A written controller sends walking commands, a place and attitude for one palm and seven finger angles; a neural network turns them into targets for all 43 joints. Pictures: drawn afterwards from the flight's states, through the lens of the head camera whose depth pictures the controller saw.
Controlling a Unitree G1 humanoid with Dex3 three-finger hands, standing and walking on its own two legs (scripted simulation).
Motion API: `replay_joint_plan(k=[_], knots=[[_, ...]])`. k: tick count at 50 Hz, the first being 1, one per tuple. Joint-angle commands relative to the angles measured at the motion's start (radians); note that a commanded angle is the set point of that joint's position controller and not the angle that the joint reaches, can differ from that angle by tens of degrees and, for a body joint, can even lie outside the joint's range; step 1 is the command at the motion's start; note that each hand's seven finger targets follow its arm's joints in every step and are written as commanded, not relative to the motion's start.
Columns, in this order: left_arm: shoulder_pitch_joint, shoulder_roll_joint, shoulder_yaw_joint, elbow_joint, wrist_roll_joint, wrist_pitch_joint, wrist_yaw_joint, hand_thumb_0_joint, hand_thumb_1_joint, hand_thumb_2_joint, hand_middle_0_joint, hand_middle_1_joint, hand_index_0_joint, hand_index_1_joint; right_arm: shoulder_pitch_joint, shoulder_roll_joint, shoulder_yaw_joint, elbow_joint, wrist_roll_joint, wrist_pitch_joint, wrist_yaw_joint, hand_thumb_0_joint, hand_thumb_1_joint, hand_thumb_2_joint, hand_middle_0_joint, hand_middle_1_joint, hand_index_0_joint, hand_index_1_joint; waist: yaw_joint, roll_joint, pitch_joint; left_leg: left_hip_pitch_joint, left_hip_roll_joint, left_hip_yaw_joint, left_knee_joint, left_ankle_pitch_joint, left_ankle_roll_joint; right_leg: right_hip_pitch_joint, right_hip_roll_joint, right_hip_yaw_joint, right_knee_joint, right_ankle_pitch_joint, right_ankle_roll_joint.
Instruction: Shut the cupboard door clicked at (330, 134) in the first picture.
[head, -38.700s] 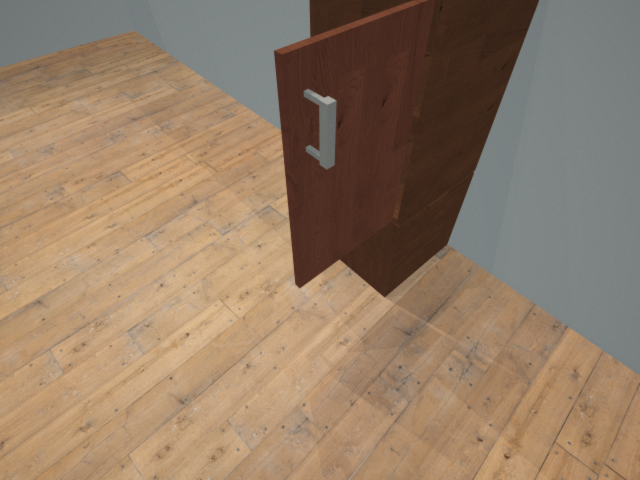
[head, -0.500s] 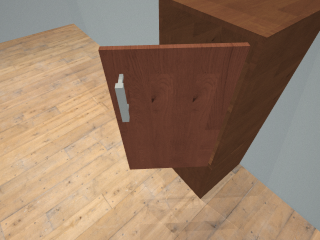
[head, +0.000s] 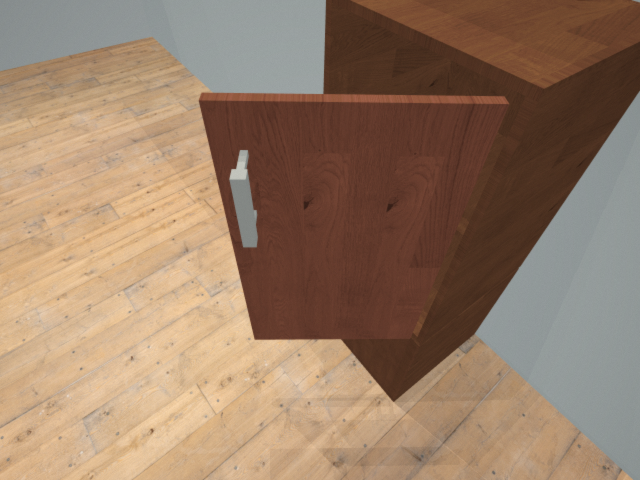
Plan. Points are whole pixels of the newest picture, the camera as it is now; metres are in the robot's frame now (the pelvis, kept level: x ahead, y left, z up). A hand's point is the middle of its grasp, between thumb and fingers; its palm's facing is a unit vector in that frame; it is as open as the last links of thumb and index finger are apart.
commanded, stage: look again from close up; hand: left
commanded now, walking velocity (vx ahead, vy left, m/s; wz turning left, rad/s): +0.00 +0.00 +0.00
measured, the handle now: (246, 200) +0.43 +0.13 +0.12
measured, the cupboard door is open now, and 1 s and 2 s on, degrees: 54 54 54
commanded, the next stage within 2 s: shuffle to correct the standing spot in 0.14 s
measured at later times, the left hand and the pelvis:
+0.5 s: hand out of the picture +0.00 +0.15 -0.18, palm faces +0.05 -0.98 -0.18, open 7.4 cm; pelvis +0.01 -0.02 +0.00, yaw +2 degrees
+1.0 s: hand out of the picture -0.03 +0.07 -0.19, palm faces +0.13 -0.98 -0.13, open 7.3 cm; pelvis +0.00 -0.08 +0.00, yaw +4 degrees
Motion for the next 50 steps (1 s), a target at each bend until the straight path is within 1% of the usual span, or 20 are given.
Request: replay_joint_plan(k=[1, 12, 18, 23, 29, 31, 32, 33, 34, 35, 36, 37, 38, 40, 43, 45, 46, 48, 49, 50], knots=[[0.045, 0.101, 0.017, -0.033, -0.001, -0.022, 0.004, 0.0, 0.9, 0.9, -0.2, -0.3, -0.2, -0.3, 0.054, -0.096, -0.018, -0.026, 0.004, -0.016, -0.009, 0.0, -0.9, -0.9, 0.2, 0.3, 0.2, 0.3, -0.011, -0.009, 0.02, 0.012, 0.14, -0.133, -0.092, 0.201, -0.013, -0.022, -0.053, 0.046, -0.064, 0.172, -0.063], [0.038, 0.1, 0.02, -0.027, -0.003, -0.022, 0.003, 0.0, 0.9, 0.9, -0.2, -0.3, -0.2, -0.3, 0.049, -0.087, -0.017, -0.009, 0.003, -0.016, -0.01, 0.0, -0.9, -0.9, 0.2, 0.3, 0.2, 0.3, -0.005, 0.012, 0.04, -0.001, 0.14, -0.137, -0.108, 0.182, -0.018, -0.009, -0.053, 0.04, -0.08, 0.154, -0.063], [0.059, 0.085, 0.021, -0.014, -0.005, -0.015, 0.001, 0.0, 0.9, 0.9, -0.2, -0.3, -0.2, -0.3, 0.056, -0.086, -0.02, 0.001, -0.002, -0.014, -0.013, 0.0, -0.9, -0.9, 0.2, 0.3, 0.2, 0.3, -0.007, 0.003, 0.024, -0.011, 0.163, -0.178, -0.112, 0.203, -0.01, 0.015, -0.044, -0.016, -0.066, 0.117, -0.05], [0.067, 0.075, 0.035, -0.035, 0.002, 0.005, -0.008, 0.0, 0.9, 0.9, -0.2, -0.3, -0.2, -0.3, 0.08, -0.106, -0.041, 0.008, -0.008, -0.002, -0.03, 0.0, -0.9, -0.9, 0.2, 0.3, 0.2, 0.3, -0.017, 0.053, 0.041, 0.0, 0.214, -0.214, -0.104, 0.257, 0.011, -0.049, -0.015, -0.049, -0.011, 0.096, -0.052], [0.073, 0.069, 0.064, -0.094, 0.011, 0.026, -0.022, 0.0, 0.9, 0.9, -0.2, -0.3, -0.2, -0.3, 0.095, -0.144, -0.075, -0.017, -0.017, 0.016, -0.049, 0.0, -0.9, -0.9, 0.2, 0.3, 0.2, 0.3, -0.023, 0.121, 0.008, -0.016, 0.303, -0.276, -0.056, 0.337, 0.072, -0.123, 0.016, -0.069, 0.113, -0.001, -0.06], [0.095, 0.067, 0.072, -0.105, 0.013, 0.028, -0.026, 0.0, 0.9, 0.9, -0.2, -0.3, -0.2, -0.3, 0.073, -0.148, -0.082, -0.034, -0.019, 0.021, -0.05, 0.0, -0.9, -0.9, 0.2, 0.3, 0.2, 0.3, -0.009, 0.102, 0.008, -0.085, 0.291, -0.253, -0.017, 0.302, 0.064, -0.076, 0.015, -0.055, 0.08, 0.034, -0.069], [0.111, 0.073, 0.077, -0.108, 0.013, 0.028, -0.027, 0.0, 0.9, 0.9, -0.2, -0.3, -0.2, -0.3, 0.063, -0.141, -0.083, -0.043, -0.019, 0.022, -0.049, 0.0, -0.9, -0.9, 0.2, 0.3, 0.2, 0.3, -0.002, 0.069, -0.004, -0.119, 0.259, -0.22, 0.02, 0.261, 0.042, -0.039, 0.006, -0.034, 0.046, 0.101, -0.077], [0.12, 0.087, 0.081, -0.112, 0.015, 0.026, -0.027, 0.0, 0.9, 0.9, -0.2, -0.3, -0.2, -0.3, 0.056, -0.124, -0.082, -0.05, -0.017, 0.025, -0.048, 0.0, -0.9, -0.9, 0.2, 0.3, 0.2, 0.3, 0.002, -0.01, -0.007, -0.173, 0.207, -0.157, 0.082, 0.168, 0.01, -0.006, -0.027, 0.017, 0.004, 0.167, -0.094], [0.13, 0.109, 0.086, -0.116, 0.017, 0.024, -0.024, 0.0, 0.9, 0.9, -0.2, -0.3, -0.2, -0.3, 0.053, -0.091, -0.076, -0.061, -0.014, 0.028, -0.046, 0.0, -0.9, -0.9, 0.2, 0.3, 0.2, 0.3, 0.003, -0.132, -0.026, -0.218, 0.126, -0.069, 0.183, 0.032, -0.024, 0.023, -0.092, 0.103, -0.063, 0.211, -0.129], [0.146, 0.14, 0.09, -0.114, 0.019, 0.024, -0.02, 0.0, 0.9, 0.9, -0.2, -0.3, -0.2, -0.3, 0.042, -0.043, -0.067, -0.069, -0.012, 0.035, -0.045, 0.0, -0.9, -0.9, 0.2, 0.3, 0.2, 0.3, 0.013, -0.254, -0.023, -0.262, 0.044, -0.002, 0.324, -0.178, -0.05, 0.028, -0.177, 0.192, -0.146, 0.244, -0.191], [0.155, 0.134, 0.09, -0.125, 0.02, 0.028, -0.018, 0.0, 0.9, 0.9, -0.2, -0.3, -0.2, -0.3, -0.001, -0.045, -0.068, -0.087, -0.011, 0.043, -0.046, 0.0, -0.9, -0.9, 0.2, 0.3, 0.2, 0.3, 0.039, -0.231, -0.017, -0.284, 0.041, -0.042, 0.497, -0.323, -0.044, -0.016, -0.222, 0.245, -0.195, 0.264, -0.254], [0.128, 0.119, 0.089, -0.133, 0.02, 0.028, -0.013, 0.0, 0.9, 0.9, -0.2, -0.3, -0.2, -0.3, -0.012, -0.046, -0.069, -0.092, -0.011, 0.042, -0.044, 0.0, -0.9, -0.9, 0.2, 0.3, 0.2, 0.3, 0.028, -0.169, 0.005, -0.317, 0.053, -0.07, 0.598, -0.319, -0.041, -0.019, -0.224, 0.246, -0.192, 0.265, -0.301], [0.103, 0.102, 0.084, -0.135, 0.016, 0.017, -0.009, 0.0, 0.9, 0.9, -0.2, -0.3, -0.2, -0.3, -0.001, -0.042, -0.065, -0.086, -0.01, 0.038, -0.036, 0.0, -0.9, -0.9, 0.2, 0.3, 0.2, 0.3, 0.01, -0.093, 0.0, -0.326, 0.064, -0.081, 0.632, -0.273, -0.047, -0.002, -0.207, 0.219, -0.177, 0.281, -0.31], [0.092, 0.088, 0.075, -0.129, 0.013, -0.01, 0.0, 0.0, 0.9, 0.9, -0.2, -0.3, -0.2, -0.3, 0.011, -0.011, -0.053, -0.079, -0.005, 0.027, -0.019, 0.0, -0.9, -0.9, 0.2, 0.3, 0.2, 0.3, -0.001, -0.017, -0.022, -0.292, 0.075, -0.085, 0.55, -0.24, -0.059, 0.023, -0.202, 0.182, -0.165, 0.32, -0.297], [0.094, 0.098, 0.062, -0.102, 0.011, -0.033, 0.0, 0.0, 0.9, 0.9, -0.2, -0.3, -0.2, -0.3, 0.006, 0.01, -0.035, -0.072, 0.0, 0.019, -0.008, 0.0, -0.9, -0.9, 0.2, 0.3, 0.2, 0.3, 0.003, -0.026, -0.012, -0.177, 0.074, -0.079, 0.283, -0.183, -0.062, 0.005, -0.188, 0.18, -0.181, 0.279, -0.266], [0.072, 0.097, 0.053, -0.086, 0.004, -0.038, 0.0, 0.0, 0.9, 0.9, -0.2, -0.3, -0.2, -0.3, 0.052, 0.022, -0.028, -0.042, 0.004, 0.014, -0.009, 0.0, -0.9, -0.9, 0.2, 0.3, 0.2, 0.3, -0.016, -0.026, -0.002, -0.023, 0.068, -0.076, 0.058, -0.055, -0.061, -0.059, -0.154, 0.147, -0.177, 0.169, -0.212], [0.057, 0.089, 0.047, -0.081, -0.002, -0.039, -0.002, 0.0, 0.9, 0.9, -0.2, -0.3, -0.2, -0.3, 0.069, 0.013, -0.024, -0.031, 0.003, 0.009, -0.01, 0.0, -0.9, -0.9, 0.2, 0.3, 0.2, 0.3, -0.023, -0.023, 0.018, 0.037, 0.077, -0.099, -0.04, 0.021, -0.051, -0.098, -0.122, 0.124, -0.169, 0.128, -0.167], [0.063, 0.062, 0.039, -0.067, -0.008, -0.044, -0.004, 0.0, 0.9, 0.9, -0.2, -0.3, -0.2, -0.3, 0.064, -0.033, -0.021, -0.021, -0.002, -0.003, -0.02, 0.0, -0.9, -0.9, 0.2, 0.3, 0.2, 0.3, -0.001, 0.032, 0.025, 0.02, 0.153, -0.147, -0.05, 0.175, -0.022, -0.05, -0.058, 0.083, -0.163, 0.201, -0.067], [0.069, 0.062, 0.037, -0.053, -0.007, -0.042, -0.002, 0.0, 0.9, 0.9, -0.2, -0.3, -0.2, -0.3, 0.055, -0.035, -0.02, -0.016, -0.002, -0.004, -0.025, 0.0, -0.9, -0.9, 0.2, 0.3, 0.2, 0.3, 0.001, 0.025, 0.003, 0.004, 0.156, -0.151, -0.045, 0.192, -0.022, -0.004, -0.06, 0.077, -0.158, 0.243, -0.053], [0.067, 0.068, 0.036, -0.043, -0.006, -0.036, -0.001, 0.0, 0.9, 0.9, -0.2, -0.3, -0.2, -0.3, 0.046, -0.032, -0.02, -0.009, 0.001, -0.007, -0.026, 0.0, -0.9, -0.9, 0.2, 0.3, 0.2, 0.3, 0.006, 0.091, 0.014, -0.015, 0.152, -0.152, -0.063, 0.193, -0.022, 0.023, -0.065, 0.073, -0.148, 0.254, -0.05]])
